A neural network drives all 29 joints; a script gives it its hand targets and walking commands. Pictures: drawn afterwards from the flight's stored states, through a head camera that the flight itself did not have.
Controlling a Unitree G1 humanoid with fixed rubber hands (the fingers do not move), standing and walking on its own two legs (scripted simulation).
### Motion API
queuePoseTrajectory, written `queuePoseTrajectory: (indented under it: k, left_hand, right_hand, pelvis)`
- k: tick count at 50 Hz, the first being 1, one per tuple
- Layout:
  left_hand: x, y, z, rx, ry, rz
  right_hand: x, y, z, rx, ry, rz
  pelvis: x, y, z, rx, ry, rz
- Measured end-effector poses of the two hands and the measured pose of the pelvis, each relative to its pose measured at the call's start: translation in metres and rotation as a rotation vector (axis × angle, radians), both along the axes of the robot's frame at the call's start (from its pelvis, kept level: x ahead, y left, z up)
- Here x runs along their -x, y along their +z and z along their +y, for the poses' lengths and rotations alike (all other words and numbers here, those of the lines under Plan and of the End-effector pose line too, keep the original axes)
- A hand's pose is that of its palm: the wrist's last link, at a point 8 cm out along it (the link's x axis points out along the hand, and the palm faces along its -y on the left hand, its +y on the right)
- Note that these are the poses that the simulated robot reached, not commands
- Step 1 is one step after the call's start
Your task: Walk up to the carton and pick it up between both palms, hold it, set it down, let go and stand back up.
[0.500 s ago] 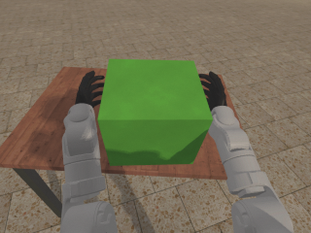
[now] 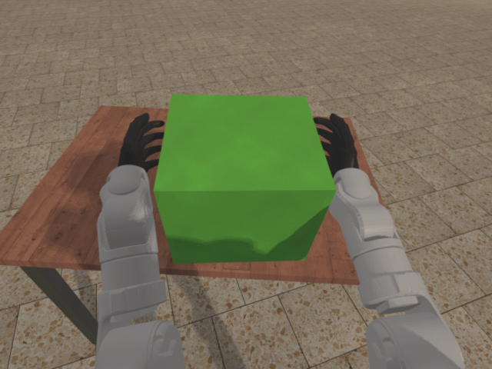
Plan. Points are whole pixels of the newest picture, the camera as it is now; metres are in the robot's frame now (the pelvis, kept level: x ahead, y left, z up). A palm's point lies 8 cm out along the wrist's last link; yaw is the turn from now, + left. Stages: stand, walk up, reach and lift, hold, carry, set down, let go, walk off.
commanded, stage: set down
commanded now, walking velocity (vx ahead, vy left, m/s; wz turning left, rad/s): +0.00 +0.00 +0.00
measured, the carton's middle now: (240, 179) +0.38 +0.00 +0.13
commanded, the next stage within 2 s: none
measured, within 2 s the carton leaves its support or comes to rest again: neither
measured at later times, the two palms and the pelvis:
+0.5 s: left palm (140, 170) +0.38 +0.17 +0.15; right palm (331, 174) +0.37 -0.15 +0.14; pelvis +0.02 +0.01 +0.00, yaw +1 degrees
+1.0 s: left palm (150, 179) +0.39 +0.16 +0.12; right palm (333, 183) +0.37 -0.16 +0.12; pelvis +0.03 +0.01 +0.00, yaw +1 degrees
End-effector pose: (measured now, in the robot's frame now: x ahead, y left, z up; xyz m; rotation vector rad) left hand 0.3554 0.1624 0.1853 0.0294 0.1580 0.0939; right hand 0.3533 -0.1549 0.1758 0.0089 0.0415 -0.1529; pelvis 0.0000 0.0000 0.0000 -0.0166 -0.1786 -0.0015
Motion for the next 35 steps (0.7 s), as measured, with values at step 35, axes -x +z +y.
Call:
queuePoseTrajectory:
  k: [35]
  left_hand:
    - [-0.044, -0.038, -0.01, -0.019, -0.064, -0.088]
  right_hand:
    - [-0.025, -0.03, -0.01, 0.063, -0.061, -0.117]
  pelvis:
    - [-0.036, 0.0, 0.007, 0.017, 0.018, 0.052]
